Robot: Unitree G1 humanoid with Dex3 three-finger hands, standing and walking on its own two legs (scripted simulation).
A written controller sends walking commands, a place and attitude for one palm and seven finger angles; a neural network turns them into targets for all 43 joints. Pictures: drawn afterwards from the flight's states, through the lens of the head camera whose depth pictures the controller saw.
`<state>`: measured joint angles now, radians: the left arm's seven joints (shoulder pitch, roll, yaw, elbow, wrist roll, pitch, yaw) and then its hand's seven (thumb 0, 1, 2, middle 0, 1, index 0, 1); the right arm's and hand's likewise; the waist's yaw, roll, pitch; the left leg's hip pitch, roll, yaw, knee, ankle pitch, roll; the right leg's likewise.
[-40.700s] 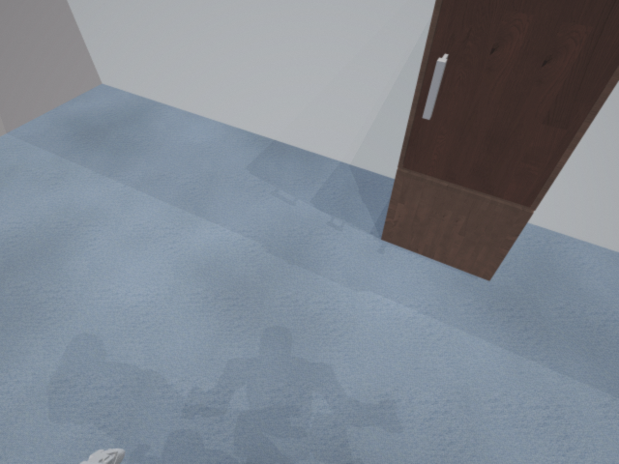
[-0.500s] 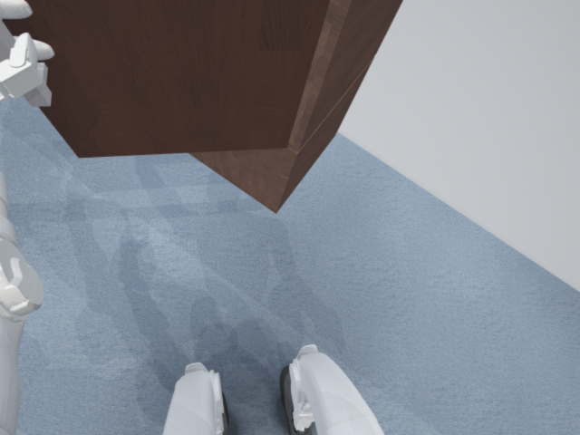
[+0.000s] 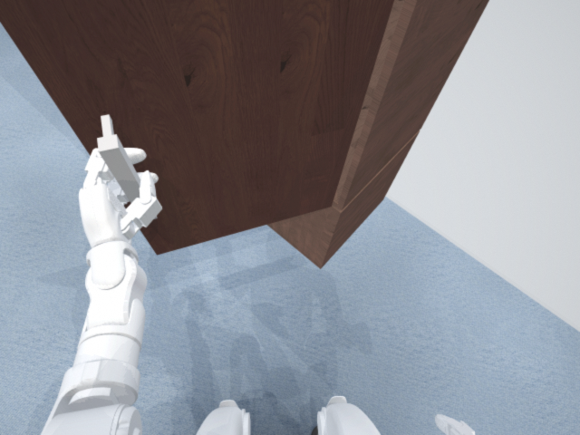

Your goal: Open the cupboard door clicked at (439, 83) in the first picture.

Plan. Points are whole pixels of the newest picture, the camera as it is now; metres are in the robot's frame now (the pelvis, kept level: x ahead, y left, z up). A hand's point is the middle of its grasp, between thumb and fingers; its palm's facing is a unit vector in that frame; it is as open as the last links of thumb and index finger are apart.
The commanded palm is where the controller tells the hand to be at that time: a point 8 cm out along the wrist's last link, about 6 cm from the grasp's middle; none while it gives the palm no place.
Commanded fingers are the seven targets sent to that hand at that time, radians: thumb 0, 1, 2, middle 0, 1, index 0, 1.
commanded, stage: pull the door open along its arc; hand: left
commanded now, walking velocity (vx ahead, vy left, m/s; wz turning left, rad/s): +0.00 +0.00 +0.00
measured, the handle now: (129, 172) +0.46 +0.23 +0.04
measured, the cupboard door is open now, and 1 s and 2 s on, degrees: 61 86 87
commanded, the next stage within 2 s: open thumb and fingers to let go in 0.30 s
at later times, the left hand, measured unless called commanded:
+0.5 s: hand (228, 293) +0.29 +0.08 +0.04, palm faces +0.44 -0.90 -0.01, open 5.9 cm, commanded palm +0.25 +0.13 +0.04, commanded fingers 0.00 0.48 0.72 -0.37 -1.30 -0.37 -1.30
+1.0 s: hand (222, 285) +0.30 +0.08 +0.05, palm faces +0.41 -0.91 +0.00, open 13.6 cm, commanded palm +0.25 +0.13 +0.04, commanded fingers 0.00 -0.50 0.30 -0.22 -0.75 -0.22 -0.75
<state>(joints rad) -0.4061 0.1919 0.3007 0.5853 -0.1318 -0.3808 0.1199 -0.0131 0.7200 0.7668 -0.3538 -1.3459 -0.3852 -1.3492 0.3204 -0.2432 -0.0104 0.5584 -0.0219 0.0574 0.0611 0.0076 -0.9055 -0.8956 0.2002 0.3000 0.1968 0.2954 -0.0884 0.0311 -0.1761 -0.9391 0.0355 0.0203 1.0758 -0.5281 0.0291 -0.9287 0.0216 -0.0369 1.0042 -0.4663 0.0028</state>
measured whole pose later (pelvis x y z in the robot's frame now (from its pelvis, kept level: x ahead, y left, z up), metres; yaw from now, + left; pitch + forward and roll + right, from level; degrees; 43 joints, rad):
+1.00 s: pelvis -0.03 -0.05 +0.00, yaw +4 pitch +14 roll +1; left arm -0.12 -0.02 -0.02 0.44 0.00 -0.48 0.44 -0.01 -0.39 0.34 -0.31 -1.12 -0.29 -1.12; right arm 0.21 -0.22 -0.03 0.64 -0.06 -0.01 -0.02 0.01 -0.91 -0.90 0.20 0.30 0.20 0.30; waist -0.02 0.03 -0.14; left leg -0.83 0.01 -0.02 1.05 -0.47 -0.03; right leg -0.85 -0.01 -0.08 1.07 -0.48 -0.06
